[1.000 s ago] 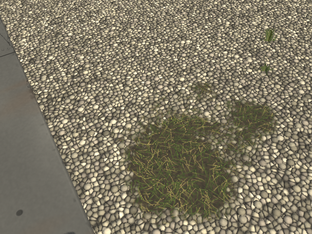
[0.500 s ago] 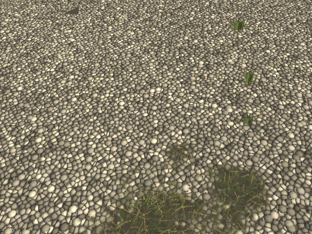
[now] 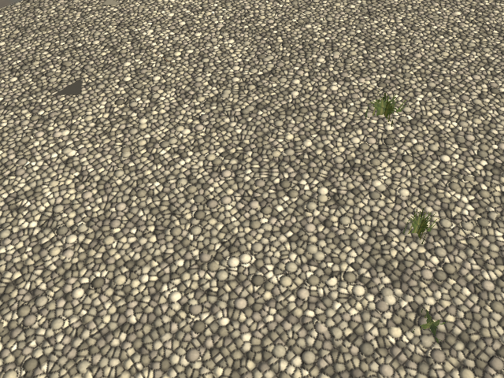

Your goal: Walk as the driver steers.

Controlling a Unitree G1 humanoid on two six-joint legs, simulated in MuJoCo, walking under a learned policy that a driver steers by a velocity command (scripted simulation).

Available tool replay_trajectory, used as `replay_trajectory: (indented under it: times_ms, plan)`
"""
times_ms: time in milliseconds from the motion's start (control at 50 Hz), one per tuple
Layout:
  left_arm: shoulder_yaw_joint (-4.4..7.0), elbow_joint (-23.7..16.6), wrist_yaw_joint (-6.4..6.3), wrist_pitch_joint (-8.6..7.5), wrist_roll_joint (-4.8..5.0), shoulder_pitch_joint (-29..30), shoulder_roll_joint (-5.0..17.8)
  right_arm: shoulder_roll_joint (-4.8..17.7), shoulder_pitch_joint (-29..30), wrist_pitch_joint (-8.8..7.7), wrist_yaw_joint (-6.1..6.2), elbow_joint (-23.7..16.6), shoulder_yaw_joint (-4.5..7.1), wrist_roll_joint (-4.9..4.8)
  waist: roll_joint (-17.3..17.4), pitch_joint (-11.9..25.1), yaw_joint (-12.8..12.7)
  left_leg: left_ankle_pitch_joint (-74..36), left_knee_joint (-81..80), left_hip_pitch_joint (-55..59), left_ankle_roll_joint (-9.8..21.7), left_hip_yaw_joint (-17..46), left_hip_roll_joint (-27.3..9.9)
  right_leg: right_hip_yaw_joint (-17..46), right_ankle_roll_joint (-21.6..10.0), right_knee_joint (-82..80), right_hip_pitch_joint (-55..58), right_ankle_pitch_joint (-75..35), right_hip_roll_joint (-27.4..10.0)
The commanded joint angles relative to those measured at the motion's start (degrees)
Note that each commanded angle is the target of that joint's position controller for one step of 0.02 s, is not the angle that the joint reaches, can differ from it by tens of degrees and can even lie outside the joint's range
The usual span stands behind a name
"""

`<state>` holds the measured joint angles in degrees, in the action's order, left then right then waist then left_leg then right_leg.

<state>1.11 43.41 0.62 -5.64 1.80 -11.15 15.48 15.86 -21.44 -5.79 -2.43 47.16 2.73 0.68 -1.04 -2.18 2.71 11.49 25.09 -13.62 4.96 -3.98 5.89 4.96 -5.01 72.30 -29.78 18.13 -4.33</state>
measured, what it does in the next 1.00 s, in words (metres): walks ahead, turning right: right foot, then left foot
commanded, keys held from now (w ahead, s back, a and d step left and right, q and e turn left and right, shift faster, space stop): w+shift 0.10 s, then w+e+shift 0.24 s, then e+shift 0.66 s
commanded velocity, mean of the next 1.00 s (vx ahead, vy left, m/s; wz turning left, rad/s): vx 0.56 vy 0.00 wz -0.67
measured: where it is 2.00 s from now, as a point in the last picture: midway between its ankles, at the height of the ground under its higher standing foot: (320, 292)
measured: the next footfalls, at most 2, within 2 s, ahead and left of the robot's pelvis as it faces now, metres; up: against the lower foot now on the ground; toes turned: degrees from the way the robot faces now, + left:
right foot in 0.30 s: +0.54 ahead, -0.15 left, +0.00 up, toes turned -6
left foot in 0.72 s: +0.89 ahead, -0.13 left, +0.00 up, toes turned -38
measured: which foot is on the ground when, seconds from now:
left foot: down 0.00-0.32, up 0.34-0.70, down 0.72-1.00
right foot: up 0.00-0.28, down 0.30-0.70, up 0.72-1.00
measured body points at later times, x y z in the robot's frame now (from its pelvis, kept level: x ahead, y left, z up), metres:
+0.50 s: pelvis +0.48 -0.10 +0.00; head +0.51 -0.12 +0.45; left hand +0.58 +0.17 -0.11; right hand +0.63 -0.39 -0.07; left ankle +0.54 +0.08 -0.65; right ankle +0.50 -0.14 -0.73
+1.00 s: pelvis +0.71 -0.12 +0.00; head +0.75 -0.17 +0.45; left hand +1.04 -0.03 -0.08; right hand +0.64 -0.43 -0.11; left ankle +0.86 -0.10 -0.73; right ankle +0.65 -0.25 -0.67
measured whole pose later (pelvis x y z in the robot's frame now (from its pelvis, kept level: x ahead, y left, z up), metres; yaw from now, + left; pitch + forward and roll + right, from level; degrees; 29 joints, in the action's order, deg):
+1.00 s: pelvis +0.71 -0.12 +0.00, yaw -44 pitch +1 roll +2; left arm 4.8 34.5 -1.9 3.8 1.2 -8.2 20.1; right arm 16.3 -7.6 -0.4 1.6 39.0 3.2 1.7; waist -0.6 -5.9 1.2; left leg 2.8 21.2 -19.6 2.4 -6.6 -0.2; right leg 1.8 4.6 62.3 -34.7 20.9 -4.0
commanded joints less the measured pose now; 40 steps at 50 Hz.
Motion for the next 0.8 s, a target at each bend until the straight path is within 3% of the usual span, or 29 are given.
replay_trajectory:
  times_ms: [20, 60, 100, 160, 200, 240, 260, 280, 300, 320, 340, 360, 380, 400, 420, 440, 480, 500, 540, 600, 640, 680, 700, 720, 740, 760, 780, 800]
  plan:
    - [-0.08, -3.37, -0.34, 0.71, -0.89, -1.13, 1.74, 4.12, 4.07, -1.77, 0.07, -3.69, 0.41, -1.18, 1.81, -3.13, -4.48, 4.03, -18.47, -0.70, 10.73, 20.94, -16.99, 1.44, 2.07, -6.73, -10.13, -3.26, -6.07]
    - [-0.40, -5.52, -0.33, 0.17, -1.79, 4.90, 2.25, 6.03, 2.26, -1.87, 0.88, -3.18, 0.88, -1.01, 1.45, -5.44, -2.91, -1.54, -20.28, -1.81, 9.83, 15.64, -15.27, -0.31, 3.71, -15.83, -12.30, -13.54, -6.19]
    - [-0.79, -6.99, 0.53, -0.63, -1.82, 10.76, 1.93, 6.22, 0.18, -2.03, 1.53, -2.80, 0.82, -1.48, 0.92, -5.99, -0.77, -6.67, -21.41, -3.70, 7.59, 9.03, -12.20, -3.77, 4.16, -27.14, -7.00, -25.37, -4.09]
    - [-0.73, -8.23, 1.88, -1.17, -0.38, 16.09, 2.16, 8.32, -4.92, -2.09, 1.84, -0.80, 1.07, -1.91, 1.44, -6.35, 1.54, -9.67, -25.36, 3.58, 5.63, 3.72, -14.34, -6.23, 2.89, -38.26, -2.17, -35.03, -1.02]
    - [-0.04, -9.45, 2.79, -1.18, 0.26, 18.20, 3.53, 8.86, -6.14, -0.95, 1.90, 0.01, 1.10, -1.35, 2.56, -6.33, 1.50, -19.66, -22.80, 14.06, 3.57, 0.50, -16.26, -6.95, 1.27, -42.10, -4.84, -32.36, 1.56]
    - [1.37, -10.22, 3.39, -0.92, 0.53, 15.91, 5.96, 11.06, -5.55, 0.36, 2.23, -0.27, 1.52, 0.09, 6.70, -1.67, -1.34, -47.18, -14.14, 23.04, 1.35, -1.90, -17.82, -10.29, -0.94, -40.36, -2.34, -24.83, 6.29]
    - [2.40, -9.80, 3.31, -0.44, 0.73, 11.25, 7.81, 12.08, -4.99, 1.20, 2.64, -0.50, 1.76, 1.00, 9.81, 2.22, -4.60, -62.06, -6.03, 26.21, 0.46, -2.75, -18.41, -11.74, -2.39, -38.18, 1.78, -19.90, 8.53]
    - [3.87, -7.07, 2.89, 0.34, 0.97, 0.00, 10.26, 12.53, -2.87, 2.13, 3.17, -1.01, 1.89, 1.88, 12.09, 8.03, -10.46, -72.07, 6.73, 25.12, -0.30, -3.10, -18.85, -11.85, -4.18, -35.87, 12.36, -16.98, 9.76]
    - [5.33, -3.26, 2.23, 1.32, 0.77, -14.57, 12.94, 12.92, 0.89, 2.69, 4.00, -2.47, 1.86, 1.73, 9.47, 13.22, -18.01, -68.35, 26.24, 13.29, -2.38, -4.17, -17.04, -7.75, -5.73, -37.39, 30.97, -16.67, 8.11]
    - [6.40, -1.80, 2.12, 1.34, -0.13, -17.44, 18.49, 2.00, -8.80, 1.31, 2.82, -5.11, -0.84, 2.47, -12.29, 20.03, -8.19, -8.36, 50.73, -15.65, -5.79, -0.02, -8.06, 19.17, -14.92, -36.61, 56.84, -0.77, -4.40]
    - [6.38, -2.14, 2.21, 0.96, -0.01, -18.89, 16.19, 3.19, -8.49, -1.69, 1.73, -5.69, -2.01, -0.25, -14.05, 30.36, -9.42, 15.51, 60.72, -26.94, -5.21, 9.62, -1.78, 47.63, -21.08, -52.24, 64.59, 22.16, -11.91]
    - [5.66, -2.31, 1.72, 0.59, -1.33, -17.06, 12.57, 8.47, 1.54, -3.44, 1.80, -8.21, -0.48, -2.74, -9.10, 20.35, -11.26, 11.92, 60.33, -31.70, -2.69, 12.63, -4.57, 44.92, -15.93, -56.77, 58.77, 14.71, -9.90]
    - [5.19, -3.67, 1.77, 0.13, -1.94, -11.96, 11.75, 8.49, 7.49, -4.54, 2.15, -10.79, -0.87, -2.67, -2.11, 12.61, -8.82, 9.88, 56.09, -30.44, -1.99, 12.79, -6.47, 37.40, -13.91, -56.21, 47.76, -1.94, -8.24]
    - [4.94, -4.66, 2.01, -0.28, -2.11, -7.75, 11.03, 7.63, 10.43, -4.89, 2.62, -11.10, -0.86, -1.25, 3.95, 7.51, -5.73, 10.14, 52.48, -27.24, -2.57, 12.05, -7.30, 30.38, -13.32, -55.23, 36.88, -18.95, -5.69]
    - [4.74, -5.61, 1.99, -0.40, -2.33, -4.67, 10.28, 7.80, 9.09, -4.42, 2.75, -11.19, -0.41, -0.28, 4.71, 6.24, -2.22, 10.07, 49.14, -22.83, -3.70, 12.01, -8.52, 23.88, -13.33, -54.72, 29.46, -31.85, -3.54]
    - [4.39, -6.38, 1.80, -0.12, -2.09, -2.95, 8.89, 8.06, 8.36, -3.42, 2.61, -11.29, -0.13, 0.36, 3.51, 5.02, -0.32, 10.21, 46.53, -20.36, -4.86, 11.45, -9.26, 20.19, -13.07, -55.14, 24.46, -39.51, -1.91]
    - [4.19, -6.40, 0.75, 0.36, -0.66, -2.13, 8.34, 7.27, 9.61, -1.95, 2.55, -12.42, -0.15, 1.07, 2.76, 2.13, 0.93, 8.86, 36.48, -18.29, -7.15, 9.24, -9.67, 15.35, -11.82, -55.91, 15.89, -46.53, 0.62]
    - [4.46, -6.17, -0.01, 0.70, -0.63, -2.54, 9.28, 6.15, 12.30, -1.58, 2.60, -13.69, -0.43, 1.34, 2.22, 1.25, 0.47, 5.93, 31.17, -16.43, -8.01, 7.03, -7.71, 13.03, -11.11, -55.34, 11.59, -50.89, 2.98]
    - [5.31, -5.41, -1.61, 2.49, -0.64, -3.69, 11.12, 4.23, 16.11, -1.14, 2.65, -14.91, -0.97, 1.30, 0.50, 3.10, -0.82, -4.52, 18.82, -10.02, -8.93, 4.53, -2.85, 10.07, -7.79, -52.92, 5.88, -50.92, 7.19]
    - [5.78, -3.21, -3.23, 4.87, 0.10, -9.14, 10.84, 4.14, 22.14, -1.00, 2.13, -17.01, -0.40, 0.04, -2.04, 6.28, -4.68, -19.57, 5.73, -1.70, -8.87, 5.32, 2.51, 14.14, -1.14, -49.79, 5.41, -34.62, 9.60]
    - [5.68, -3.34, -3.95, 5.60, -0.15, -8.47, 9.38, 6.08, 23.82, -0.91, 2.21, -18.05, 0.52, -0.72, -4.14, 5.26, -4.46, -20.81, 1.26, -1.64, -8.65, 8.99, 1.72, 18.76, 0.34, -45.98, 8.67, -26.30, 9.16]
    - [5.67, -4.98, -4.34, 5.92, -0.39, -5.14, 8.16, 7.95, 19.36, -1.05, 2.89, -17.02, 1.57, -0.33, -5.48, 7.36, -1.65, -23.87, -3.32, 1.94, -7.69, 11.47, -1.21, 20.35, 2.00, -36.93, 13.59, -22.92, 9.86]
    - [5.05, -5.88, -3.97, 6.09, -0.53, -4.42, 6.44, 7.92, 12.05, -1.13, 3.31, -15.14, 1.75, 0.44, -3.35, 13.08, 1.37, -30.15, -6.07, 11.24, -5.92, 12.15, -5.32, 16.85, 3.95, -25.13, 14.62, -18.21, 11.92]
    - [3.25, -6.83, -3.41, 6.57, -2.51, -8.67, 0.96, 8.60, 7.85, -0.60, 3.85, -14.65, 1.42, 0.71, 6.66, 20.40, -0.23, -53.58, 2.98, 26.00, -2.17, 22.56, -19.29, 10.60, 5.40, -8.73, 6.04, 18.59, 15.49]
    - [3.03, -7.00, -2.39, 6.34, -1.74, -21.04, 2.83, 8.52, 6.52, 0.43, 3.74, -16.17, 0.80, 2.71, 17.47, 28.48, -4.97, -68.62, 5.34, 35.70, 7.66, 41.05, -33.09, 11.65, 7.12, 3.98, -1.67, 30.66, 16.96]
    - [3.91, -6.29, -1.38, 6.76, -0.73, -25.25, 9.39, 10.62, 10.22, 1.58, 3.42, -16.05, 2.11, 0.95, 17.24, 31.13, -6.45, -49.68, 4.50, 34.08, 15.87, 48.72, -39.14, 9.53, 9.51, 15.78, -5.20, 23.99, 10.30]
    - [4.88, -6.23, -1.41, 7.50, 0.13, -17.49, 12.49, 7.51, 14.53, 2.24, 3.91, -17.50, 1.79, 0.79, 9.63, 25.43, -4.51, -25.89, -0.38, 27.35, 14.95, 43.27, -33.11, 6.00, 10.75, 17.75, -8.76, 15.85, 6.74]
    - [5.64, -6.87, -2.02, 8.57, -0.07, -10.34, 14.22, 4.21, 16.38, 3.27, 4.56, -18.30, 0.56, 0.89, 2.56, 18.09, -2.91, -13.05, -3.27, 17.67, 10.57, 33.65, -26.76, 3.44, 11.12, 14.35, -8.79, 9.83, 5.01]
